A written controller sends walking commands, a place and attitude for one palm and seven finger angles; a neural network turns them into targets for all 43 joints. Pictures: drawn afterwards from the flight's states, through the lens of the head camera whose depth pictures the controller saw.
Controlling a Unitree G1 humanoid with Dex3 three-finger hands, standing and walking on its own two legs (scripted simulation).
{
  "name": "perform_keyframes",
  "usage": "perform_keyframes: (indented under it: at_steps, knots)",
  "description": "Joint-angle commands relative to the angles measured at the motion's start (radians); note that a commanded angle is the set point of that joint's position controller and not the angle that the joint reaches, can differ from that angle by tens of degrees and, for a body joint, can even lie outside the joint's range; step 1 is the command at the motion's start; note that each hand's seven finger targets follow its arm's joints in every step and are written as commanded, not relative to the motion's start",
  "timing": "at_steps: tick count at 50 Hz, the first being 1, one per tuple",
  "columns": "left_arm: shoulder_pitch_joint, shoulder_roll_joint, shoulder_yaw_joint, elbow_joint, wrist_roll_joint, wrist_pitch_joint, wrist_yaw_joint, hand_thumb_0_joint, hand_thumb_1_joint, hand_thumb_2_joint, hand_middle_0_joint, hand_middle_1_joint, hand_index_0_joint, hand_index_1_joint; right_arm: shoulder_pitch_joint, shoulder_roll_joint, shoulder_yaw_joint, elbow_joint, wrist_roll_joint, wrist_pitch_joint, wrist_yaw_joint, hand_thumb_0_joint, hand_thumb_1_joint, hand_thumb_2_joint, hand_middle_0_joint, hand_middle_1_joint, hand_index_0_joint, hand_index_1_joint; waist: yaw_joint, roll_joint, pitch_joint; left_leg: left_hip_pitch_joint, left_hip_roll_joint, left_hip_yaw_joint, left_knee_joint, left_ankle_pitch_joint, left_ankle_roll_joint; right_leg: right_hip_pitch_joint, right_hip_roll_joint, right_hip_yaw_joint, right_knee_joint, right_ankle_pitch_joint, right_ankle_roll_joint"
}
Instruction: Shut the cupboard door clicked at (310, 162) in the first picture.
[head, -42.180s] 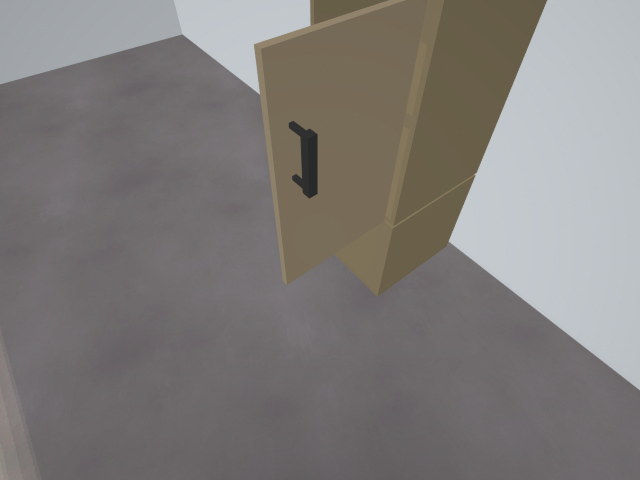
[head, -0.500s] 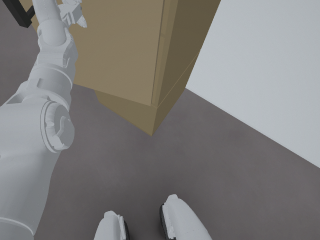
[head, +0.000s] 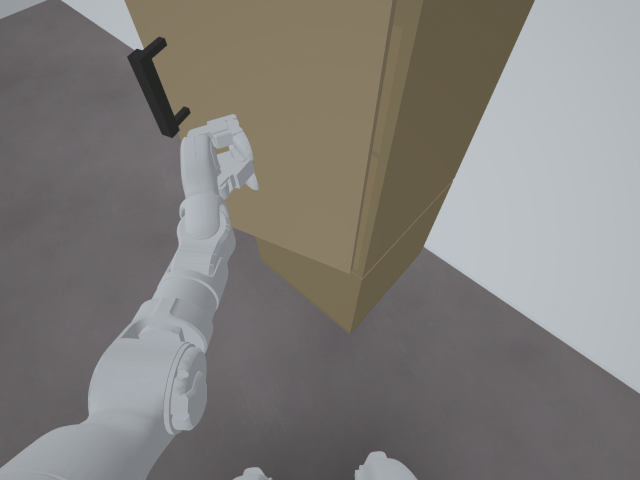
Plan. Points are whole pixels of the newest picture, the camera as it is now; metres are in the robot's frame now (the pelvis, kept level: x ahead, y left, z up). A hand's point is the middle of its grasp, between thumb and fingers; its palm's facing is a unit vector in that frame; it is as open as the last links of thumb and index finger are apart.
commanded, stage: pull the fist back off the door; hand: left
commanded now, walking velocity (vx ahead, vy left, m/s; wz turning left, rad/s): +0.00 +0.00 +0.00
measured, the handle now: (164, 89) +0.65 +0.19 +0.09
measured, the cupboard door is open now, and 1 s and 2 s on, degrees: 17 17 17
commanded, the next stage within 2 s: draw the hand back to the body in 0.04 s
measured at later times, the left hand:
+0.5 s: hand (197, 197) +0.41 +0.11 +0.12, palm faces +0.12 -0.99 -0.02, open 3.1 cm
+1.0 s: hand (46, 312) +0.27 +0.21 +0.16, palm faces +0.26 -0.93 -0.26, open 3.6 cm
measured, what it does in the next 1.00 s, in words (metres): stands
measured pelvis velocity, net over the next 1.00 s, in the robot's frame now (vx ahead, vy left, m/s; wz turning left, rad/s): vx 0.00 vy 0.00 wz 0.02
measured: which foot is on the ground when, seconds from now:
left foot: down 0.00-1.00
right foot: down 0.00-1.00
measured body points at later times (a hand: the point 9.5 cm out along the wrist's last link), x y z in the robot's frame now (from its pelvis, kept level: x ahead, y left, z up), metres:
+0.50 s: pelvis -0.01 +0.00 +0.02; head +0.03 -0.03 +0.47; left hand +0.40 +0.17 +0.13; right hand +0.03 -0.26 -0.12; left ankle -0.02 +0.12 -0.69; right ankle +0.00 -0.11 -0.69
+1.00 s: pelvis +0.00 +0.00 +0.05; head -0.02 -0.02 +0.50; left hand +0.25 +0.26 +0.18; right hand +0.20 -0.21 -0.03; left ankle -0.02 +0.12 -0.69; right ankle +0.00 -0.11 -0.69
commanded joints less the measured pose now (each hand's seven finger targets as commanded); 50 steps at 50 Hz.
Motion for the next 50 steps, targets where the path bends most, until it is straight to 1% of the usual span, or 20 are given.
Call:
perform_keyframes:
  at_steps: [1,3,5,8,10,11,12,16,18,19,24,28,31,32,33,34,36,41,45,50]
  knots:
    - [-0.526,0.114,-0.031,-0.264,0.008,-0.083,0.009,0.0,0.9,0.9,-1.3,-1.5,-1.3,-1.5,0.14,-0.111,-0.036,-0.037,0.006,-0.019,-0.024,0.0,-0.9,-0.9,0.2,0.3,0.2,0.3,-0.051,-0.043,-0.412,0.25,-0.04,0.016,-0.053,0.417,0.026,0.251,0.029,-0.003,-0.068,0.511,0.001]
    - [-0.526,0.14,-0.01,-0.198,0.013,-0.076,0.011,0.0,0.9,0.9,-1.3,-1.5,-1.3,-1.5,0.126,-0.111,-0.032,-0.025,0.007,-0.017,-0.031,0.0,-0.9,-0.9,0.2,0.3,0.2,0.3,-0.052,-0.079,-0.39,0.216,-0.041,0.013,-0.054,0.382,0.025,0.249,0.025,0.001,-0.069,0.493,0.004]
    - [-0.559,0.106,-0.041,-0.161,0.014,-0.069,0.007,0.0,0.9,0.9,-1.3,-1.5,-1.3,-1.5,0.105,-0.108,-0.026,-0.025,0.007,-0.019,-0.033,0.0,-0.9,-0.9,0.2,0.3,0.2,0.3,-0.064,-0.076,-0.358,0.19,-0.048,0.014,-0.059,0.317,0.027,0.223,0.022,0.005,-0.082,0.442,0.006]
    - [-0.573,0.151,-0.001,-0.099,0.009,-0.065,0.009,0.0,0.9,0.9,-1.3,-1.5,-1.3,-1.5,0.102,-0.112,-0.021,-0.019,0.007,-0.021,-0.04,0.0,-0.9,-0.9,0.2,0.3,0.2,0.3,-0.066,-0.095,-0.365,0.169,-0.049,0.008,-0.058,0.298,0.027,0.224,0.019,0.006,-0.078,0.421,0.005]
    - [-0.463,0.216,0.073,-0.147,-0.004,-0.071,-0.003,0.0,0.9,0.9,-1.3,-1.5,-1.3,-1.5,0.091,-0.115,-0.02,-0.053,0.009,-0.021,-0.039,0.0,-0.9,-0.9,0.2,0.3,0.2,0.3,-0.001,-0.077,-0.455,0.19,-0.055,0.017,-0.071,0.334,0.026,0.309,0.02,0.01,-0.071,0.457,-0.002]
    - [-0.411,0.234,0.091,-0.184,-0.009,-0.077,-0.012,0.0,0.9,0.9,-1.3,-1.5,-1.3,-1.5,0.091,-0.115,-0.019,-0.068,0.009,-0.019,-0.041,0.0,-0.9,-0.9,0.2,0.3,0.2,0.3,0.017,-0.064,-0.487,0.214,-0.054,0.021,-0.078,0.377,0.026,0.342,0.021,0.01,-0.065,0.496,-0.005]
    - [-0.351,0.213,0.073,-0.23,-0.012,-0.078,-0.027,0.0,0.9,0.9,-1.3,-1.5,-1.3,-1.5,0.083,-0.106,-0.016,-0.085,0.015,-0.019,-0.038,0.0,-0.9,-0.9,0.2,0.3,0.2,0.3,0.038,-0.048,-0.502,0.223,-0.054,0.027,-0.086,0.4,0.024,0.368,0.021,0.01,-0.066,0.521,-0.005]
    - [-0.166,0.202,0.054,-0.366,-0.04,-0.031,-0.073,0.0,0.9,0.9,-1.3,-1.5,-1.3,-1.5,0.059,-0.108,-0.021,-0.127,0.04,-0.014,-0.046,0.0,-0.9,-0.9,0.2,0.3,0.2,0.3,0.058,-0.141,-0.438,0.223,-0.046,0.044,-0.134,0.379,0.031,0.45,0.028,0.009,-0.117,0.539,-0.003]
    - [-0.149,0.177,0.025,-0.454,-0.07,0.005,-0.094,0.0,0.9,0.9,-1.3,-1.5,-1.3,-1.5,0.031,-0.107,-0.019,-0.134,0.057,-0.017,-0.055,0.0,-0.9,-0.9,0.2,0.3,0.2,0.3,0.056,-0.133,-0.374,0.244,-0.043,0.046,-0.167,0.334,0.032,0.45,0.029,0.007,-0.157,0.499,0.001]
    - [-0.144,0.198,0.037,-0.498,-0.082,0.018,-0.098,0.0,0.9,0.9,-1.3,-1.5,-1.3,-1.5,0.019,-0.11,-0.019,-0.133,0.062,-0.02,-0.063,0.0,-0.9,-0.9,0.2,0.3,0.2,0.3,0.055,-0.138,-0.36,0.257,-0.043,0.047,-0.178,0.318,0.035,0.454,0.029,0.011,-0.174,0.479,0.004]
    - [-0.068,0.162,-0.03,-0.699,-0.103,0.044,-0.135,0.0,0.9,0.9,-1.3,-1.5,-1.3,-1.5,-0.046,-0.096,-0.01,-0.127,0.076,-0.062,-0.088,0.0,-0.9,-0.9,0.2,0.3,0.2,0.3,0.059,-0.064,-0.299,0.348,-0.039,0.04,-0.228,0.288,0.037,0.447,0.028,0.003,-0.222,0.396,0.002]
    - [0.087,0.18,-0.019,-0.739,-0.126,0.099,-0.171,0.0,0.9,0.9,-1.3,-1.5,-1.3,-1.5,-0.105,-0.093,0.001,-0.134,0.088,-0.087,-0.103,0.0,-0.9,-0.9,0.2,0.3,0.2,0.3,0.092,-0.064,-0.219,0.365,-0.041,0.04,-0.273,0.236,0.036,0.458,0.022,0.002,-0.265,0.309,0.0]
    - [0.19,0.2,-0.003,-0.811,-0.147,0.149,-0.199,0.0,0.9,0.9,-1.217,-1.41,-1.217,-1.41,-0.151,-0.093,0.01,-0.156,0.098,-0.098,-0.113,0.0,-0.9,-0.9,0.2,0.3,0.2,0.3,0.118,-0.074,-0.189,0.387,-0.042,0.038,-0.304,0.237,0.035,0.491,0.018,-0.001,-0.29,0.29,-0.001]
    - [0.212,0.194,-0.011,-0.857,-0.154,0.162,-0.209,0.0,0.9,0.9,-1.19,-1.38,-1.19,-1.38,-0.176,-0.089,0.015,-0.165,0.101,-0.104,-0.115,0.0,-0.9,-0.9,0.2,0.3,0.2,0.3,0.126,-0.048,-0.186,0.403,-0.042,0.037,-0.315,0.246,0.033,0.498,0.014,-0.002,-0.29,0.299,-0.003]
    - [0.25,0.201,0.002,-0.888,-0.164,0.178,-0.215,0.0,0.9,0.9,-1.163,-1.35,-1.163,-1.35,-0.186,-0.089,0.018,-0.173,0.103,-0.108,-0.118,0.0,-0.9,-0.9,0.2,0.3,0.2,0.3,0.135,-0.079,-0.19,0.411,-0.042,0.033,-0.322,0.26,0.034,0.518,0.014,-0.006,-0.292,0.313,-0.003]
    - [0.287,0.257,-0.076,-1.0,-0.071,0.171,-0.183,0.0,0.9,0.9,-1.135,-1.32,-1.135,-1.32,-0.209,-0.068,0.016,-0.183,0.103,-0.089,-0.129,0.0,-0.9,-0.9,0.2,0.3,0.2,0.3,0.107,-0.069,-0.173,0.464,-0.046,0.042,-0.363,0.27,0.038,0.539,-0.004,0.026,-0.337,0.3,0.004]
    - [0.418,0.251,-0.065,-1.024,-0.066,0.198,-0.156,0.0,0.9,0.9,-1.08,-1.26,-1.08,-1.26,-0.238,-0.073,0.022,-0.19,0.1,-0.073,-0.143,0.0,-0.9,-0.9,0.2,0.3,0.2,0.3,0.119,-0.095,-0.111,0.482,-0.04,0.036,-0.395,0.268,0.042,0.558,-0.004,0.019,-0.379,0.279,0.006]
    - [0.511,0.286,-0.034,-1.13,-0.052,0.24,-0.136,0.0,0.9,0.9,-0.943,-1.11,-0.943,-1.11,-0.288,-0.064,0.042,-0.192,0.094,-0.055,-0.164,0.0,-0.9,-0.9,0.2,0.3,0.2,0.3,0.125,-0.077,-0.023,0.553,-0.036,0.033,-0.46,0.275,0.042,0.591,-0.002,0.01,-0.447,0.265,0.006]
    - [0.61,0.284,-0.02,-1.256,-0.046,0.256,-0.126,0.0,0.9,0.9,-0.832,-0.99,-0.832,-0.99,-0.31,-0.051,0.055,-0.2,0.084,-0.064,-0.164,0.0,-0.9,-0.9,0.2,0.3,0.2,0.3,0.137,-0.001,-0.037,0.61,-0.035,0.03,-0.493,0.336,0.034,0.643,-0.001,-0.005,-0.459,0.317,0.0]
    - [0.756,0.306,0.017,-1.392,-0.041,0.269,-0.116,0.0,0.9,0.9,-0.695,-0.84,-0.695,-0.84,-0.318,-0.051,0.059,-0.202,0.072,-0.081,-0.158,0.0,-0.9,-0.9,0.2,0.3,0.2,0.3,0.148,0.014,-0.027,0.642,-0.03,0.019,-0.513,0.414,0.026,0.683,0.002,-0.018,-0.47,0.375,-0.003]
